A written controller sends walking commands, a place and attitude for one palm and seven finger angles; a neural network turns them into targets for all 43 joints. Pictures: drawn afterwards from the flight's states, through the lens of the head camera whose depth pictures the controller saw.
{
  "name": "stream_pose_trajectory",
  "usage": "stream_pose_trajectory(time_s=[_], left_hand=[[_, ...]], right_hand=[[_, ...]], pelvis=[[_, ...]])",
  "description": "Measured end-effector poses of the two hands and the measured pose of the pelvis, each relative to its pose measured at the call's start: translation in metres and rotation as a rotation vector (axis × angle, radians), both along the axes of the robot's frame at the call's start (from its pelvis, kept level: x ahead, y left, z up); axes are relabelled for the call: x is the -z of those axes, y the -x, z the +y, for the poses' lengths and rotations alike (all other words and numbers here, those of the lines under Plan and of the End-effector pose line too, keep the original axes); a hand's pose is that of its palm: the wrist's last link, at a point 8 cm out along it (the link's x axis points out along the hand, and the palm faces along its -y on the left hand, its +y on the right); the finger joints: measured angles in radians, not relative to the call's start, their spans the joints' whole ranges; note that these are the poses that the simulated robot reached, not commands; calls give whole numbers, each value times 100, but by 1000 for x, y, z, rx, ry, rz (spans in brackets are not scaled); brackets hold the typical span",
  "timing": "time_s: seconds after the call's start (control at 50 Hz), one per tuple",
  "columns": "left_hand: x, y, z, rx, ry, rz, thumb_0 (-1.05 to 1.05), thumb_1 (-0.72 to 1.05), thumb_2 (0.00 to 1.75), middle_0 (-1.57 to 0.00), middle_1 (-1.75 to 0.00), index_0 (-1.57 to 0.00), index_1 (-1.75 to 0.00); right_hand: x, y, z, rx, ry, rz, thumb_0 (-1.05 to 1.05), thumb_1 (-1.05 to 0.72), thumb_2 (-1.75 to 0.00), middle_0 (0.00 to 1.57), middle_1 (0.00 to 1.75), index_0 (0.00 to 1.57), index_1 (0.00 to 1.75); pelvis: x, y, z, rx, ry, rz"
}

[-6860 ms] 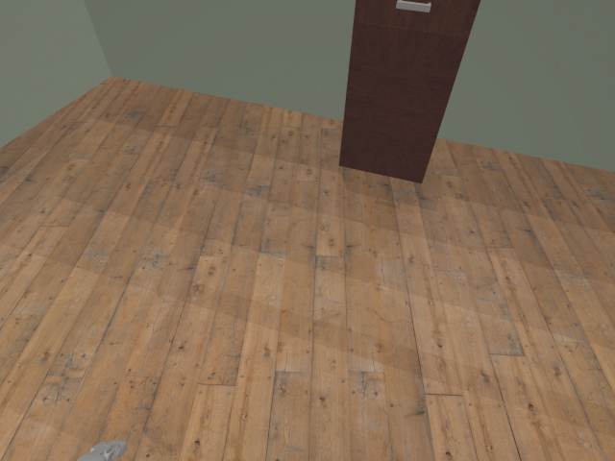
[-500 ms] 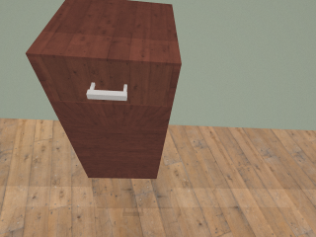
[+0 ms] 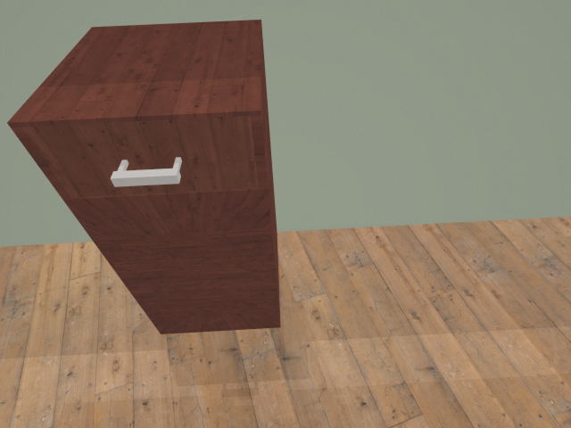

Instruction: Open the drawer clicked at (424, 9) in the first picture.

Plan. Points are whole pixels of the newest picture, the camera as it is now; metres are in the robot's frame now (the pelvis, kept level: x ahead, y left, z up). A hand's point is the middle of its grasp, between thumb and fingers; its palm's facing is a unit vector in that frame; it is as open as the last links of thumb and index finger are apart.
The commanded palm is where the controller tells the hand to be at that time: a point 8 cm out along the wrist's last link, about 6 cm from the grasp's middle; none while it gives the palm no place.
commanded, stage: come to a stop and stand still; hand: left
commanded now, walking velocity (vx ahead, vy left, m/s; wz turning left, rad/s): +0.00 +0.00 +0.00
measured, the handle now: (148, 170) +0.56 +0.28 +0.05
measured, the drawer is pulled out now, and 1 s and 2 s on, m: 0.00 0.00 0.00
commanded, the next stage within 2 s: look again from close up in 0.22 s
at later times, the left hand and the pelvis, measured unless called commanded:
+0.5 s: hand out of the picture -0.01 +0.16 -0.18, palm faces +0.03 -0.99 -0.17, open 7.3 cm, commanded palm none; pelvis +0.00 +0.01 +0.00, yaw +0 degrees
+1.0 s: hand out of the picture -0.03 +0.22 -0.18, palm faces +0.00 -0.98 -0.18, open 7.3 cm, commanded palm none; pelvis -0.02 +0.05 +0.00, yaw +0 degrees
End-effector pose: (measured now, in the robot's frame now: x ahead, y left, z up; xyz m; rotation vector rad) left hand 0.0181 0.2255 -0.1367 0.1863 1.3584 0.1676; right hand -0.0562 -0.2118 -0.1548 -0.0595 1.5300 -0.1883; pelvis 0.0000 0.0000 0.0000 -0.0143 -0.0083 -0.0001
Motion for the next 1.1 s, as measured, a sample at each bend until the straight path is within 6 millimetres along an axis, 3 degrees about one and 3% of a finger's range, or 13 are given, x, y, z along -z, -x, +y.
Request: stream_pose_trajectory(time_s=[0.18, 0.32, 0.44, 0.56, 0.68, 0.84, 1.0, 1.1], left_hand=[[5, 30, -25, -43, 49, 88, 1, 93, 90, -21, -30, -20, -30], [5, 35, -35, -53, 67, 98, 0, 91, 90, -21, -30, -20, -30], [6, 36, -25, -20, 54, 53, 0, 91, 90, -21, -30, -21, -30], [19, 30, 2, -32, 62, 7, 0, 91, 90, -21, -30, -21, -30], [17, 25, 24, -14, 61, -33, 0, 91, 90, -20, -30, -20, -30], [13, 34, 43, 3, 53, -13, 0, 91, 90, -20, -30, -20, -30], [12, 52, 49, 0, 51, 41, 0, 91, 90, -20, -30, -20, -30], [12, 59, 44, -33, 54, 57, 0, 91, 90, -20, -30, -20, -30]], right_hand=[[-4, -26, 0, -35, -7, -23, 1, -91, -90, 20, 30, 20, 30], [-4, -55, -9, -54, 19, -88, 1, -93, -90, 20, 30, 20, 30], [-12, -80, -16, -64, 61, -195, 2, -93, -90, 20, 30, 20, 30], [-18, -94, 0, -106, 91, -277, 1, -92, -90, 20, 30, 20, 30], [-23, -87, 15, -113, 101, -291, 1, -94, -90, 20, 30, 20, 30], [-22, -55, 31, -105, 86, -224, 1, -94, -90, 20, 30, 20, 30], [-16, -24, 44, -85, 48, -135, 1, -92, -90, 20, 30, 20, 30], [-11, -19, 42, -85, 32, -89, 1, -91, -90, 20, 30, 20, 30]], pelvis=[[-3, -4, -10, 9, -19, -7], [-4, -8, -10, 11, -22, -16], [-2, -1, 1, 20, -13, -6], [4, 3, 16, 5, -1, -25], [2, 9, 32, 12, 1, -26], [0, 16, 46, 14, -4, -17], [0, 17, 51, 8, -11, -6], [3, 7, 48, -10, -9, 2]])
